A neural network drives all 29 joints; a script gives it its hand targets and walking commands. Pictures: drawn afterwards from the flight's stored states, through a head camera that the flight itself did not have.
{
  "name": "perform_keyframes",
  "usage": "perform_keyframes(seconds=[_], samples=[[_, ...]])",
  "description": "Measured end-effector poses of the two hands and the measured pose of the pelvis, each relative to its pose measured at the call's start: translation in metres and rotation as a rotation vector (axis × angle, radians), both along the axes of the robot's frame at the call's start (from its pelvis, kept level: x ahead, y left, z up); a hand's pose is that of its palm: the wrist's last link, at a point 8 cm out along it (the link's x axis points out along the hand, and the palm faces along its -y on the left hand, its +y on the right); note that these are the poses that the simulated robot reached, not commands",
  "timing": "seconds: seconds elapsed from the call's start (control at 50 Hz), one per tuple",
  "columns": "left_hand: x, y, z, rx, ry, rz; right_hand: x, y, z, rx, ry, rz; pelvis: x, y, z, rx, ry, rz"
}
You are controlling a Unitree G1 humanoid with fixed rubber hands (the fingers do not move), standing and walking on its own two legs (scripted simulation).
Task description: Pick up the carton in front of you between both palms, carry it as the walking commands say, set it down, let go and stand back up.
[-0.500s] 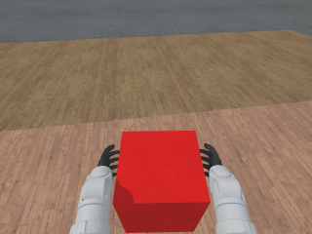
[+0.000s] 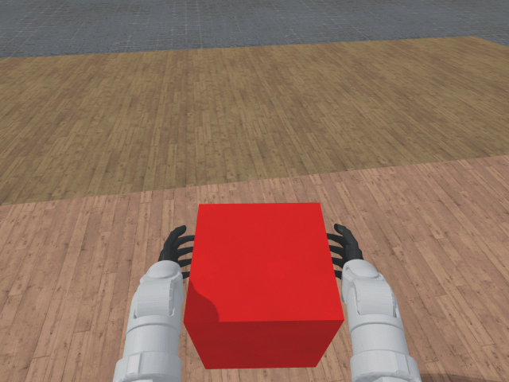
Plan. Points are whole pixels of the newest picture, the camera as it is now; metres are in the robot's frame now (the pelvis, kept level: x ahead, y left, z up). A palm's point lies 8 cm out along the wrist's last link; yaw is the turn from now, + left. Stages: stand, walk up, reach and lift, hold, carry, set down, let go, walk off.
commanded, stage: reach and lift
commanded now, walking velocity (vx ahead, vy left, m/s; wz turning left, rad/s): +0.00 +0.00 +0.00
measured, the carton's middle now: (260, 289) +0.30 +0.00 -0.04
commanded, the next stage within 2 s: hold in 0.40 s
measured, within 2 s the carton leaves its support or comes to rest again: neither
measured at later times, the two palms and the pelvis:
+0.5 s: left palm (168, 264) +0.29 +0.15 +0.04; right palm (354, 263) +0.29 -0.15 +0.05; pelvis +0.01 +0.00 +0.00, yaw +0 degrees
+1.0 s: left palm (166, 263) +0.29 +0.15 +0.05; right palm (356, 263) +0.29 -0.15 +0.05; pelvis +0.00 +0.00 +0.00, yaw +0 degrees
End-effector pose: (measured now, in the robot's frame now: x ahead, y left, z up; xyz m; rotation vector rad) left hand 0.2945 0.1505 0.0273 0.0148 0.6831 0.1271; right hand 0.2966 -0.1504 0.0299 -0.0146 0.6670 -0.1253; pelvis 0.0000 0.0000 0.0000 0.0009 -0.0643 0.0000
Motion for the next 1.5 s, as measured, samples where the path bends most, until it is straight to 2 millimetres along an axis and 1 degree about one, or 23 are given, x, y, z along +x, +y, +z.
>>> perform_keyframes(seconds=[0.18, 0.34, 0.44, 0.58, 0.74, 0.88, 0.98, 1.04, 1.14, 1.22, 1.28, 1.34, 1.38, 1.44, 1.5], samples=[[0.002, 0.000, 0.004, 0.011, 0.003, -0.007, 0.002, 0.000, 0.004, -0.011, 0.003, 0.010, 0.008, 0.000, 0.002, 0.000, -0.006, 0.001], [0.001, 0.000, 0.007, 0.016, 0.003, -0.008, 0.002, 0.000, 0.007, -0.016, 0.003, 0.013, 0.011, -0.001, 0.003, 0.000, -0.015, 0.001], [0.000, 0.000, 0.011, 0.016, -0.003, -0.008, 0.000, 0.000, 0.010, -0.015, -0.003, 0.013, 0.011, -0.001, 0.003, 0.000, -0.022, 0.001], [-0.004, -0.001, 0.025, 0.012, -0.031, -0.006, -0.004, -0.001, 0.025, -0.012, -0.031, 0.008, 0.009, -0.001, 0.004, 0.000, -0.044, 0.001], [-0.009, 0.000, 0.023, 0.006, -0.007, -0.003, -0.009, 0.000, 0.023, -0.005, -0.007, 0.003, 0.001, 0.000, 0.003, 0.000, -0.059, 0.000], [-0.009, 0.000, 0.024, 0.001, -0.014, 0.002, -0.009, 0.000, 0.023, 0.000, -0.013, -0.002, -0.003, 0.000, 0.002, 0.000, -0.060, 0.000], [-0.006, 0.000, 0.025, 0.000, -0.021, 0.001, -0.007, 0.000, 0.024, 0.002, -0.020, -0.005, -0.003, 0.001, 0.000, 0.000, -0.033, -0.004], [-0.002, -0.001, 0.027, 0.002, -0.033, 0.002, -0.003, -0.001, 0.027, 0.002, -0.032, -0.004, 0.002, 0.000, -0.001, 0.001, 0.012, -0.010], [0.016, -0.007, 0.037, -0.002, -0.074, 0.004, 0.013, -0.007, 0.035, 0.016, -0.072, -0.017, 0.018, -0.007, -0.008, -0.001, 0.067, -0.018], [0.035, -0.015, 0.045, -0.009, -0.062, 0.016, 0.033, -0.015, 0.041, 0.015, -0.060, -0.016, 0.042, -0.012, -0.011, -0.004, 0.102, 0.013], [0.051, -0.013, 0.048, -0.006, -0.026, 0.030, 0.055, -0.012, 0.046, 0.018, -0.025, -0.002, 0.063, -0.010, -0.009, 0.009, 0.121, 0.025], [0.072, -0.006, 0.049, -0.008, -0.016, 0.036, 0.078, -0.005, 0.049, 0.030, -0.014, -0.008, 0.087, -0.007, -0.012, 0.028, 0.137, -0.007], [0.088, -0.005, 0.050, -0.015, 0.000, 0.033, 0.090, -0.005, 0.047, 0.052, 0.003, -0.033, 0.105, -0.007, -0.012, 0.019, 0.152, -0.028], [0.115, -0.014, 0.050, -0.039, 0.027, 0.029, 0.107, -0.013, 0.044, 0.054, 0.028, -0.064, 0.133, -0.011, -0.009, -0.005, 0.163, -0.036], [0.144, -0.027, 0.049, -0.052, 0.014, 0.027, 0.131, -0.026, 0.041, 0.068, 0.016, -0.087, 0.164, -0.019, -0.015, -0.024, 0.157, -0.001]])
